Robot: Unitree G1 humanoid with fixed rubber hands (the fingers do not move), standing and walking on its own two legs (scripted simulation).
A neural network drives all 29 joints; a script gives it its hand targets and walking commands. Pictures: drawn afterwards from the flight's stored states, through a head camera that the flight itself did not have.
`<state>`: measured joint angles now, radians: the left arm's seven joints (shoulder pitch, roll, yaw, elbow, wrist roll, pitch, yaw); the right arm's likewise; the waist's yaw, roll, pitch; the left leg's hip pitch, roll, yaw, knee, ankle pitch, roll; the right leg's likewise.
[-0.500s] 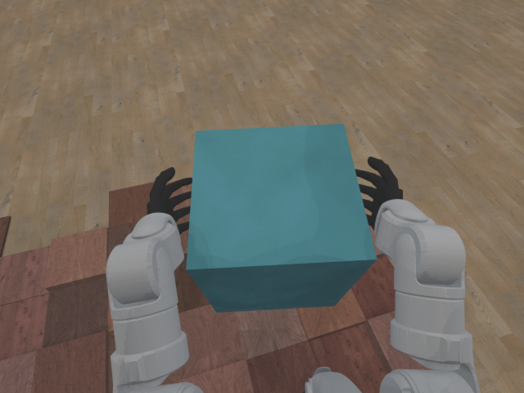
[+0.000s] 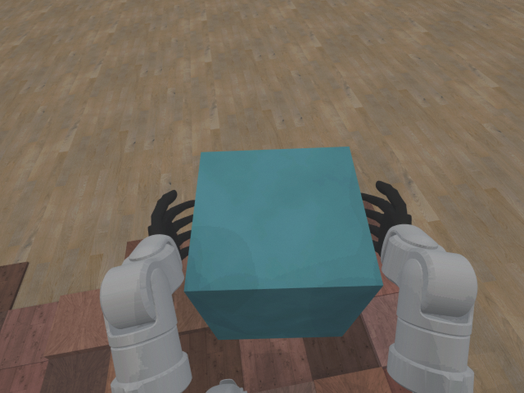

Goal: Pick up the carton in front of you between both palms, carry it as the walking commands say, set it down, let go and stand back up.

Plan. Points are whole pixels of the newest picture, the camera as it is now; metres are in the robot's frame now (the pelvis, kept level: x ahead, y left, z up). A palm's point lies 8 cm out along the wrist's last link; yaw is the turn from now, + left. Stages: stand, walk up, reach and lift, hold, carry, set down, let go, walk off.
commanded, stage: carry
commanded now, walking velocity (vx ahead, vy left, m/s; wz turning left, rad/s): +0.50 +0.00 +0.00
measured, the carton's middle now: (277, 252) +0.33 +0.01 +0.04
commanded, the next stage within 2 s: none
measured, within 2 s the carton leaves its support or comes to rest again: neither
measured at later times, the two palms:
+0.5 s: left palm (198, 138) +0.56 +0.16 +0.09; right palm (354, 134) +0.54 -0.14 +0.10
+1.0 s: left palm (232, 46) +0.93 +0.11 +0.11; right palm (343, 39) +0.95 -0.19 +0.10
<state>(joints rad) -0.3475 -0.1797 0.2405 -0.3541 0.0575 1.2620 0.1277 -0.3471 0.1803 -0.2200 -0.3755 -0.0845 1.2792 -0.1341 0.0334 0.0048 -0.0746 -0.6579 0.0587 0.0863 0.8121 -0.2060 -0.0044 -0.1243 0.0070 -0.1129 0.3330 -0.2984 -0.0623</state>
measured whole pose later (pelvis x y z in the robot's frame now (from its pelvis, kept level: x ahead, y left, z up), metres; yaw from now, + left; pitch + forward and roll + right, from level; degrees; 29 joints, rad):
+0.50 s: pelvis +0.32 +0.02 +0.01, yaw -2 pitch +4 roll -1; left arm 0.04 -0.13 0.04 -0.45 0.09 1.17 0.10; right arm 0.04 0.13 -0.04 -0.43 -0.07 1.16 -0.11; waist -0.02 0.00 -0.15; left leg -0.07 0.01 0.15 0.25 -0.24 0.05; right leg -0.56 -0.09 -0.11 0.60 -0.10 0.02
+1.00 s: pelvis +0.63 -0.05 -0.01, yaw +0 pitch +4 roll +1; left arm -0.41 -0.08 0.18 -0.13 0.03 1.18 0.14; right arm -0.41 0.10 -0.18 -0.16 -0.07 1.20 -0.14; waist 0.05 0.01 -0.10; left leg -0.79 0.08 0.08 1.12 -0.23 0.04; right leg -0.15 0.02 -0.10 0.39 -0.24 -0.11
